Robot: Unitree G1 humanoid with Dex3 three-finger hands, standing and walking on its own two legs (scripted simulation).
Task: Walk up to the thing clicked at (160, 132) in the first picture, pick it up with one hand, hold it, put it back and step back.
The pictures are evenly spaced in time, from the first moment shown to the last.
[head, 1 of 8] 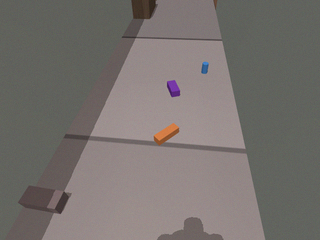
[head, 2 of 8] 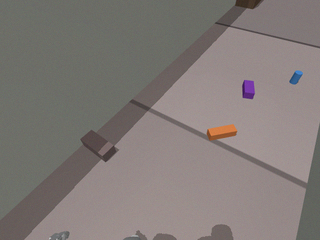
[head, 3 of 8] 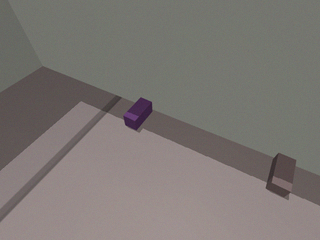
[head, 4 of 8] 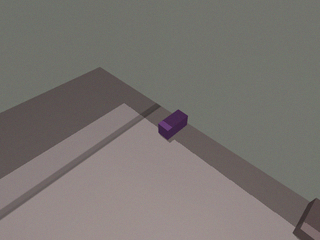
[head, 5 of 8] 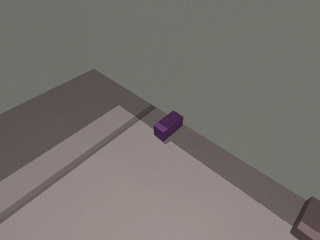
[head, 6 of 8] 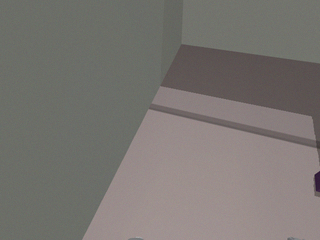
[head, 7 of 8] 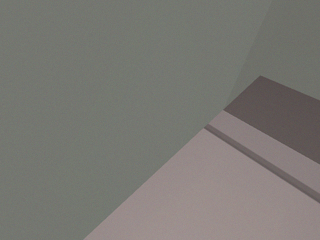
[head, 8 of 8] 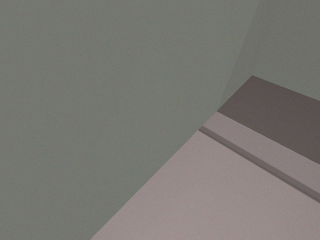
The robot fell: no
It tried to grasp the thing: no
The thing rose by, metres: 0.00
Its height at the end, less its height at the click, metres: +0.00
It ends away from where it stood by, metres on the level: 0.00
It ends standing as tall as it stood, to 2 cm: yes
